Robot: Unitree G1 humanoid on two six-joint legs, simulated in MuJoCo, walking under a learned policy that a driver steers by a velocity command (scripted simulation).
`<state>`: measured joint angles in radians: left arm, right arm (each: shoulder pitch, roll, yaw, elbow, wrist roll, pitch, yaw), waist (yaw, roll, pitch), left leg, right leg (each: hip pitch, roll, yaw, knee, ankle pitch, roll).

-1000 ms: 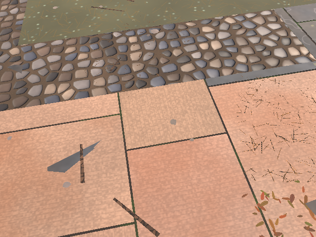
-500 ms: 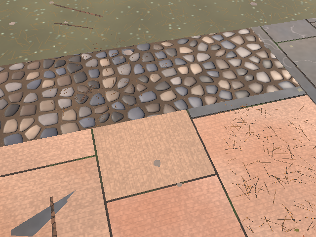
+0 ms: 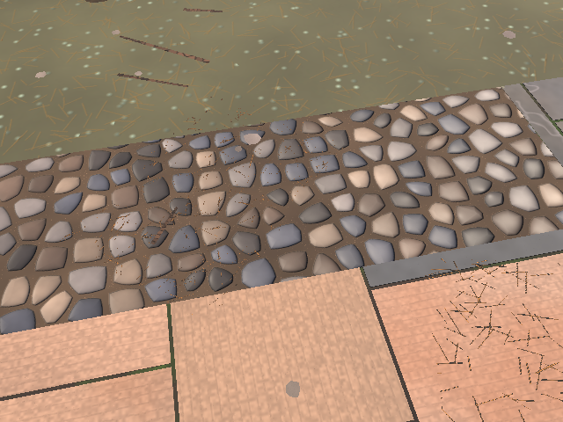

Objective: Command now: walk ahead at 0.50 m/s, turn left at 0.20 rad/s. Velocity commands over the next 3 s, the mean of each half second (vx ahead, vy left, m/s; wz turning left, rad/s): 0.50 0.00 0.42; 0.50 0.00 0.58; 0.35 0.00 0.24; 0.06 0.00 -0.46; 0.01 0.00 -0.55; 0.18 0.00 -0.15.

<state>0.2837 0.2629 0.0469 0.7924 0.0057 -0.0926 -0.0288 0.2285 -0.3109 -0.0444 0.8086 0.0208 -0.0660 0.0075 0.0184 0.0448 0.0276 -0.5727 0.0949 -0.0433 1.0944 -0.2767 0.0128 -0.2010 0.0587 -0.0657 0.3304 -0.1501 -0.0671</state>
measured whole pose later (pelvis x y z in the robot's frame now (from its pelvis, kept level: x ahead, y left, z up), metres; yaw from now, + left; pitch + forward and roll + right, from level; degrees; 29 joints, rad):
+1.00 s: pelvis +0.56 +0.13 -0.01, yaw +33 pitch +1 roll -2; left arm 0.20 0.26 0.06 0.73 0.01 -0.10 -0.01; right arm 0.30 -0.31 -0.07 0.70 0.03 -0.01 -0.01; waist 0.00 0.05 0.03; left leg -0.49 0.02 -0.08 1.18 -0.35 0.01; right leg -0.26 0.03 -0.06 0.42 -0.18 -0.03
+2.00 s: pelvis +0.78 +0.31 +0.00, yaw +21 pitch +3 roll +3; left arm 0.20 0.30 0.07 0.71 -0.01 0.01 0.02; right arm 0.05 -0.31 -0.09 0.80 0.00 0.02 -0.04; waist 0.01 0.03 0.05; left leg -0.54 -0.01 -0.02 1.07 -0.41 -0.06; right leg -0.30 0.02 0.04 0.46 -0.20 -0.06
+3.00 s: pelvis +0.84 +0.34 +0.00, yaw +1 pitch +1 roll -1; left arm 0.36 0.29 0.06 0.77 -0.02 -0.04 0.01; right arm 0.13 -0.32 -0.05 0.86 0.02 -0.06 0.04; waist 0.05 0.01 0.00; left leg -0.44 0.06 0.02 0.63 -0.22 0.00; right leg -0.05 0.01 0.04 0.29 -0.25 -0.01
